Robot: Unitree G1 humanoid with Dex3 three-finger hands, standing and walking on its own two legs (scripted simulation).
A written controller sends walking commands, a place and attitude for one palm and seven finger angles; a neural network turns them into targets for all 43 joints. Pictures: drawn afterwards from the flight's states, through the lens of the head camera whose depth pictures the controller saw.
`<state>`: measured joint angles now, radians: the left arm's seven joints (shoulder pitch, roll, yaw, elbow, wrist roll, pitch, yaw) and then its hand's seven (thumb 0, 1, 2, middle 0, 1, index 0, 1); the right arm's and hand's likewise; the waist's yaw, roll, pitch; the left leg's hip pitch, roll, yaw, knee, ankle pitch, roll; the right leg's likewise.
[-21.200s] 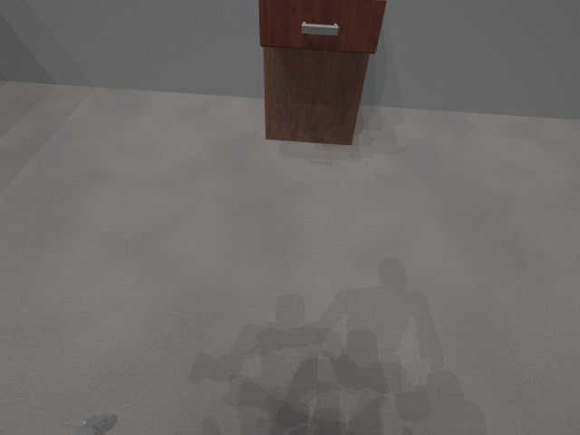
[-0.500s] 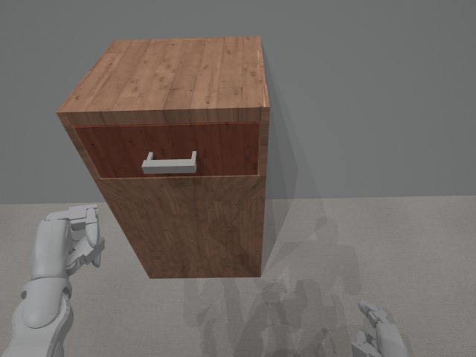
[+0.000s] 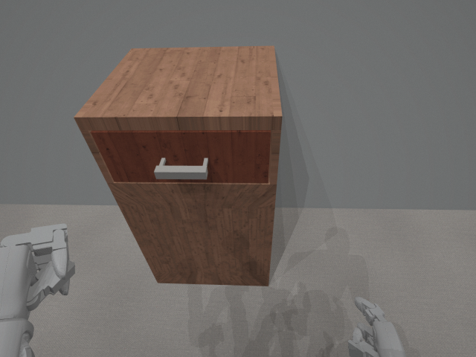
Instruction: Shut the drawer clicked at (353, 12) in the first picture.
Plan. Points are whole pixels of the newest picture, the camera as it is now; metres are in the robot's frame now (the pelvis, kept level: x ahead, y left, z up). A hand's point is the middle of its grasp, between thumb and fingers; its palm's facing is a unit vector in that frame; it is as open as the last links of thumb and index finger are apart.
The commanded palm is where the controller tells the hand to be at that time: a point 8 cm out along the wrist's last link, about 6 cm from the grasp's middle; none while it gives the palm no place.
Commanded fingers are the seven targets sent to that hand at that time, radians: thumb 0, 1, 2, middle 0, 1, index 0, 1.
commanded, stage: step back with the hand held close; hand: left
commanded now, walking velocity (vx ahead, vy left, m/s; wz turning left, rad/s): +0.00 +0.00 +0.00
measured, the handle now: (182, 166) +0.56 +0.23 -0.03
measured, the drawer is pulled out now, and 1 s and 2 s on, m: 0.00 0.00 0.00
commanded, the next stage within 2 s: stop stepping back and stand still in 1.22 s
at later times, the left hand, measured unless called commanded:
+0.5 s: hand (57, 280) +0.16 +0.25 +0.15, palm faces +0.24 -0.83 -0.50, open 3.3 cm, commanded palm +0.10 +0.30 +0.17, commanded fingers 0.00 0.90 0.90 -1.40 -1.60 -1.40 -1.60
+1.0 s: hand out of the picture +0.06 +0.27 +0.16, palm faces +0.37 -0.81 -0.45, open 3.3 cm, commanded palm -0.01 +0.31 +0.17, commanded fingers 0.00 0.90 0.90 -1.40 -1.60 -1.40 -1.60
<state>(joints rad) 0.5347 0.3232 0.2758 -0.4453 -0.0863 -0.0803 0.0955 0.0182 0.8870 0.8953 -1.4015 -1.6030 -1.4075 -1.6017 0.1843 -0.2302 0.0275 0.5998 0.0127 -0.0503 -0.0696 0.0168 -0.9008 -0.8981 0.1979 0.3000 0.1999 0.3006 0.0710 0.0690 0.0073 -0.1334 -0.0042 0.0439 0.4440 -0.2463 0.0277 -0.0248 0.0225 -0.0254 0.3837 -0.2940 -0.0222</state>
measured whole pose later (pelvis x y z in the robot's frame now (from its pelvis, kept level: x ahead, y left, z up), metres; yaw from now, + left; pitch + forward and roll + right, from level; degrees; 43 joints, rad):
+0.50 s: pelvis -0.04 +0.02 +0.00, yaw -2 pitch +1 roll -1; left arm 0.66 0.42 0.35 -0.56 -0.06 -0.17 0.10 0.02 0.88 0.89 -1.40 -1.60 -1.40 -1.60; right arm 0.19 -0.23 -0.02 0.54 0.01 0.03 -0.07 0.02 -0.90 -0.90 0.20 0.30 0.20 0.30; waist 0.00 0.02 0.04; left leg -0.29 -0.01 0.08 0.45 -0.18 0.06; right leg -0.20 0.01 0.01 0.43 -0.24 0.01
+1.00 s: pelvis -0.13 +0.03 -0.02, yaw +1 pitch -1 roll -3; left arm 0.62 0.38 0.37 -0.64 -0.02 -0.27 0.15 0.02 0.88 0.89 -1.40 -1.60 -1.41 -1.60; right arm 0.20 -0.22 -0.02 0.57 -0.01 -0.07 -0.07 0.02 -0.90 -0.90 0.20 0.30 0.20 0.30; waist 0.01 0.02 0.07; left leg -0.49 -0.03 0.01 0.64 -0.30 0.03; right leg -0.36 0.04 0.01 0.53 -0.17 0.01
